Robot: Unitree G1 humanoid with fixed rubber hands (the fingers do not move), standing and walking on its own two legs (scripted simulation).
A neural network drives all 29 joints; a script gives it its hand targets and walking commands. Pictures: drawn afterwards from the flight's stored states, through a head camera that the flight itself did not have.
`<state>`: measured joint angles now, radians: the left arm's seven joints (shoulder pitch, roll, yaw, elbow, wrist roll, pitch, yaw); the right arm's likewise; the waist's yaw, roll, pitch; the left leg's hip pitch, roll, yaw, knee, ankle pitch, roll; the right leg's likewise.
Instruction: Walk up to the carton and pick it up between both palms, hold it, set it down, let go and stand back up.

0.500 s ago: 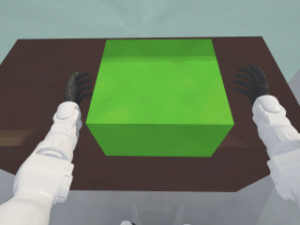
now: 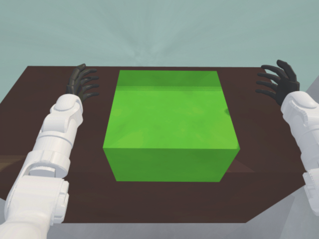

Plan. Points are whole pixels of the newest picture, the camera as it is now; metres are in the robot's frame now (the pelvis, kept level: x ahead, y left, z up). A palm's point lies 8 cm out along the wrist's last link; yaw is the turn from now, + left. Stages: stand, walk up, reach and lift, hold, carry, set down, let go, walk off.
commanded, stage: set down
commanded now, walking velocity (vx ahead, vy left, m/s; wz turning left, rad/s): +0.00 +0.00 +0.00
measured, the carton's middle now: (168, 124) +0.44 +0.01 +0.01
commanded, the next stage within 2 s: none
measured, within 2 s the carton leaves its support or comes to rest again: neither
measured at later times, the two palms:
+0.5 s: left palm (69, 138) +0.33 +0.25 +0.08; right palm (282, 142) +0.34 -0.26 +0.07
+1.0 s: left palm (68, 180) +0.24 +0.24 +0.03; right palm (285, 186) +0.24 -0.25 +0.04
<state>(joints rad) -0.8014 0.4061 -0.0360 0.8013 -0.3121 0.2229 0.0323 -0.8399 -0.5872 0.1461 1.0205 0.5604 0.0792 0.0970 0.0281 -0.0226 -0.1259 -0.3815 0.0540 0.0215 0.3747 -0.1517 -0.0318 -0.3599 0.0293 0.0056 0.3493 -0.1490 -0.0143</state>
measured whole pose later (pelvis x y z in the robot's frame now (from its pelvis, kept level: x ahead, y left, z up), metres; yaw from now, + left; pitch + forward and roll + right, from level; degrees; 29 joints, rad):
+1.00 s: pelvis +0.02 +0.01 +0.00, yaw +0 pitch -1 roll +0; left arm 0.17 0.25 0.06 0.10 -0.21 0.07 0.06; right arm 0.19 -0.38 -0.07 0.21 0.35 -0.04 0.10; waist 0.02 -0.01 0.00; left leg -0.12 0.03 0.02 0.32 -0.18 -0.03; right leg -0.11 0.02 0.03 0.31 -0.19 -0.01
